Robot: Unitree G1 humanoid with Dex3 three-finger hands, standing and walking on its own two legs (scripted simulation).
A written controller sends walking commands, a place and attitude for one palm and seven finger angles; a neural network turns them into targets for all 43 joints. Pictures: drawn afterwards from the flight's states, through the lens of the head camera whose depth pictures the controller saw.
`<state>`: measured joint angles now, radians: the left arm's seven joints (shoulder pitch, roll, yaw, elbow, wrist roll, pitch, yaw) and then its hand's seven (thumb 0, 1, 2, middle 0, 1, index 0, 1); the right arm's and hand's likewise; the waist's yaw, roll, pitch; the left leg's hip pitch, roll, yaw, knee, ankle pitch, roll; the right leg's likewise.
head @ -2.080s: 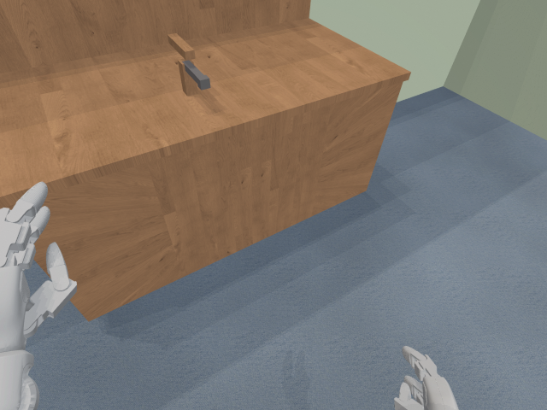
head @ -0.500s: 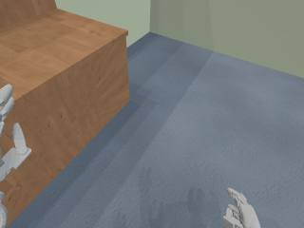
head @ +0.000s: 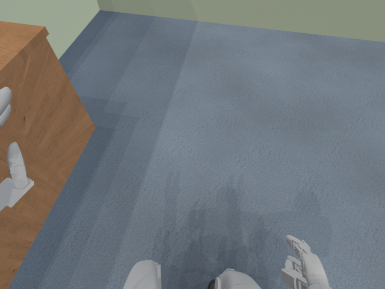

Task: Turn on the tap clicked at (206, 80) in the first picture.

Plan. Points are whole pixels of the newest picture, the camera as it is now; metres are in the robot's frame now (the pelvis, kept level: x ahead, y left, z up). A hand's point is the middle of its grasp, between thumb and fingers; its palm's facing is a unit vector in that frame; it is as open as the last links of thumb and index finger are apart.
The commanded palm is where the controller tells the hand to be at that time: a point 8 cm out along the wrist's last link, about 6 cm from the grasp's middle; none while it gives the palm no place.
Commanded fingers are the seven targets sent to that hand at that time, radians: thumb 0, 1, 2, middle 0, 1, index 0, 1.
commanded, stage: walk to a spot facing it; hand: left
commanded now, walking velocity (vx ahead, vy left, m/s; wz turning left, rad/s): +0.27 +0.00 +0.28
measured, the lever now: out of the picture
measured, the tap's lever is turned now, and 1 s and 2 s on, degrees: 0 0 0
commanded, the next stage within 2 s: turn to face it in 0.10 s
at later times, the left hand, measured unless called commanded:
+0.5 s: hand out of the picture +0.30 +0.28 +0.22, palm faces +0.50 -0.78 -0.38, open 7.5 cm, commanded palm +0.23 +0.32 +0.20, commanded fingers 0.00 0.90 0.90 -0.20 -0.30 -0.20 -0.30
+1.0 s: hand out of the picture +0.23 +0.26 +0.21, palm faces +0.67 -0.57 -0.48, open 7.4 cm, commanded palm +0.14 +0.28 +0.20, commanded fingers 0.00 0.90 0.90 -0.20 -0.30 -0.20 -0.30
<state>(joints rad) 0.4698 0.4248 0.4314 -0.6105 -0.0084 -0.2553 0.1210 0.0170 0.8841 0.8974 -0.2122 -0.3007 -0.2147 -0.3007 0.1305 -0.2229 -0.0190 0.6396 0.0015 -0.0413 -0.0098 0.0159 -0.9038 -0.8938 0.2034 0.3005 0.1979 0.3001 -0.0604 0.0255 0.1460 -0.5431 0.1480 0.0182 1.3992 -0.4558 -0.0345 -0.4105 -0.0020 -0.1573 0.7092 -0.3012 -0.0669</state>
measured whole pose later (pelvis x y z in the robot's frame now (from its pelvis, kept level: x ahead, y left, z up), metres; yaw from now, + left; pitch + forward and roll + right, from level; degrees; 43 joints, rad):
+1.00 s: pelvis +0.12 -0.04 +0.03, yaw +25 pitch +2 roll +3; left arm 0.50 0.38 0.36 -0.57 -0.04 -0.16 0.17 0.02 0.88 0.90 -0.21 -0.30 -0.22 -0.30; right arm 0.20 -0.26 -0.05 0.57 0.00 -0.04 -0.11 0.02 -0.91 -0.89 0.20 0.30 0.19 0.30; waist -0.02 -0.02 0.05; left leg -0.40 0.05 0.15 0.77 -0.42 -0.05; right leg -0.23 -0.13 -0.27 0.53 -0.33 -0.03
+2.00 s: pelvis +0.04 -0.14 +0.02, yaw +52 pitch +0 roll +2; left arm 0.49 0.37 0.36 -0.56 -0.04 -0.19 0.18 0.02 0.89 0.90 -0.21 -0.30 -0.21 -0.30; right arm 0.20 -0.22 -0.03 0.58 0.00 -0.06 -0.07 0.01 -0.91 -0.89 0.20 0.30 0.19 0.30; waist 0.00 -0.06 0.04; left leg -0.22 -0.01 0.12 0.55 -0.31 0.02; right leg -0.36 -0.11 -0.16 0.71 -0.38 0.01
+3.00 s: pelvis +0.10 -0.07 +0.03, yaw +56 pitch +1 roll +0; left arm 0.50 0.39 0.39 -0.58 -0.03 -0.25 0.15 0.02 0.89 0.90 -0.21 -0.30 -0.21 -0.30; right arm 0.20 -0.11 0.04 0.61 0.00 -0.11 -0.04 0.01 -0.90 -0.89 0.20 0.30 0.20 0.30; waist 0.00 0.02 0.05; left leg -0.30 0.09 0.15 0.50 -0.21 0.01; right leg -0.45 -0.08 -0.11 0.84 -0.38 0.03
